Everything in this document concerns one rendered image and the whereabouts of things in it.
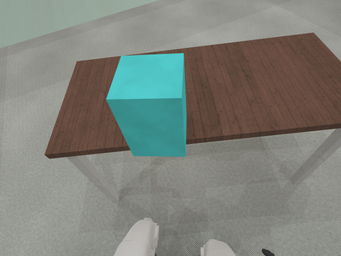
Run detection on carton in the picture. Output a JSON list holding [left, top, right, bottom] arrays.
[[106, 53, 186, 157]]

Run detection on right robot thigh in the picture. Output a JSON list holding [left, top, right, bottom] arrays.
[[200, 240, 236, 256]]

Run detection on left robot thigh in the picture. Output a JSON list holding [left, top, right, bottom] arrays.
[[113, 220, 159, 256]]

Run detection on robot thigh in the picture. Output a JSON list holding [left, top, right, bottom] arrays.
[[200, 240, 236, 256], [113, 220, 159, 256]]

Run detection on table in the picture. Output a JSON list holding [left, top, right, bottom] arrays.
[[45, 33, 341, 202]]

